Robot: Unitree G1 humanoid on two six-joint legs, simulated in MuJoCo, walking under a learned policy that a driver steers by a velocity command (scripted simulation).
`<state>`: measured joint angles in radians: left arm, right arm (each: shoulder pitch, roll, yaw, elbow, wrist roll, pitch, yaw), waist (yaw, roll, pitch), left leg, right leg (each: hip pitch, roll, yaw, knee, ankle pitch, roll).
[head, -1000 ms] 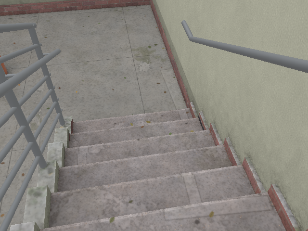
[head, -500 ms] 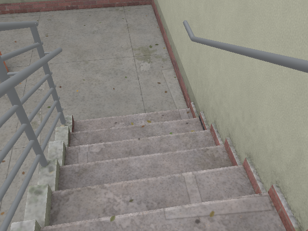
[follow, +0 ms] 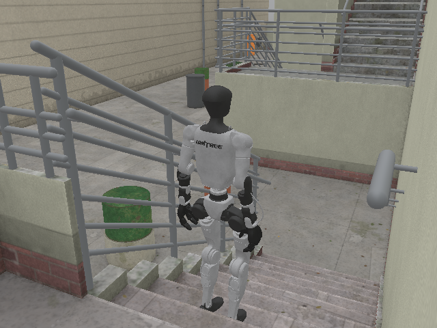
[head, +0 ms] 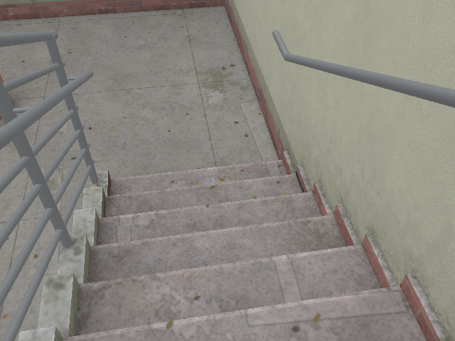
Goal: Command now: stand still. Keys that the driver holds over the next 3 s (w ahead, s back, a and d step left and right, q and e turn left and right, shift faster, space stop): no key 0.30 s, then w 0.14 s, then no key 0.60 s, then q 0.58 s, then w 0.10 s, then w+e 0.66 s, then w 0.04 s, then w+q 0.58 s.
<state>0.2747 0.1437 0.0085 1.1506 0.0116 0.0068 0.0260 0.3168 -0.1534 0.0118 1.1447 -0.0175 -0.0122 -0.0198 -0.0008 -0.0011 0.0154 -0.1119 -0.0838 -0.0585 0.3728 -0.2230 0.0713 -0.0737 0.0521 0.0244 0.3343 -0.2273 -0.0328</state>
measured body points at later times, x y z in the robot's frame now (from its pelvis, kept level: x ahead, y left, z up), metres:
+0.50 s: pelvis +0.03 +0.01 -0.01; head +0.02 +0.01 +0.44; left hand +0.03 +0.24 -0.17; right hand -0.03 -0.22 -0.17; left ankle -0.02 +0.08 -0.75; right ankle -0.01 -0.10 -0.74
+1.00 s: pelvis +0.06 -0.03 +0.00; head +0.06 -0.02 +0.45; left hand +0.05 +0.19 -0.17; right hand +0.07 -0.26 -0.16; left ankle -0.02 +0.08 -0.75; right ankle -0.01 -0.10 -0.75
